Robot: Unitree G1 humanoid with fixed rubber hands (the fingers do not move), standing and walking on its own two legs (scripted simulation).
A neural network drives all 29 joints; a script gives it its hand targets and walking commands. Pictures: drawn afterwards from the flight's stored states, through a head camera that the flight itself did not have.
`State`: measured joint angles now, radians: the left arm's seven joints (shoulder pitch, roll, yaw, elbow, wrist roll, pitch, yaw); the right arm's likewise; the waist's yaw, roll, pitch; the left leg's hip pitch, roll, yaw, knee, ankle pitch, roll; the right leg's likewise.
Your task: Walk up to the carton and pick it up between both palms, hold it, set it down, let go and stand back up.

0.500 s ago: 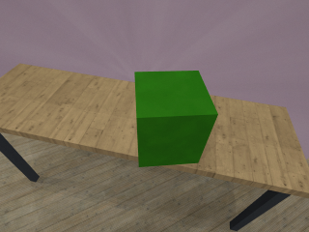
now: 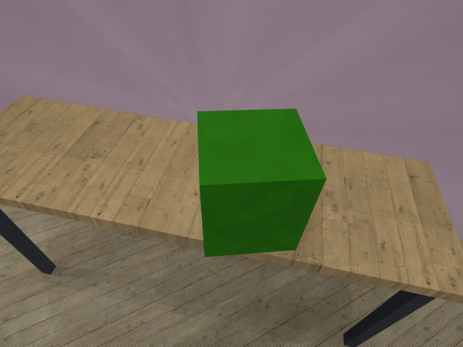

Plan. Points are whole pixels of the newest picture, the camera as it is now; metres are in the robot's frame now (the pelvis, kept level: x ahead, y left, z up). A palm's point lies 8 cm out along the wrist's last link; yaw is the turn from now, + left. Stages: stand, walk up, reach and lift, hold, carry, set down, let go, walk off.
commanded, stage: stand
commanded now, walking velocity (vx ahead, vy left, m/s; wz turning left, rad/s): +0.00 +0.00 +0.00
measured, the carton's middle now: (249, 184) +0.44 -0.03 +0.01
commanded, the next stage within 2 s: none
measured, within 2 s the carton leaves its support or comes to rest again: neither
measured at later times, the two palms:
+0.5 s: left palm out of the picture +0.05 +0.26 -0.12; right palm out of the picture +0.07 -0.26 -0.10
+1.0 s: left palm out of the picture +0.04 +0.26 -0.12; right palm out of the picture +0.06 -0.26 -0.11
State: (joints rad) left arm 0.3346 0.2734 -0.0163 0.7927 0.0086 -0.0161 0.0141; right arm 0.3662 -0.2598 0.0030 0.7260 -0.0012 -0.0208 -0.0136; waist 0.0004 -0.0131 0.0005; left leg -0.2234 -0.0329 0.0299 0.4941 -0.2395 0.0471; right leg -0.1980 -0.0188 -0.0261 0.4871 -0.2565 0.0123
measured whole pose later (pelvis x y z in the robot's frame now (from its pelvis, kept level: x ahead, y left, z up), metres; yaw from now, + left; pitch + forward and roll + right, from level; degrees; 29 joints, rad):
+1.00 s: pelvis +0.00 +0.00 +0.00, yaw +1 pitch -2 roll +0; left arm 0.34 0.28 -0.01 0.85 0.00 -0.01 0.02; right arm 0.36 -0.26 0.00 0.78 0.00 -0.02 -0.02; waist 0.01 -0.01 0.01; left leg -0.20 -0.03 0.02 0.46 -0.23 0.04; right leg -0.17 -0.02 -0.03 0.46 -0.25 0.01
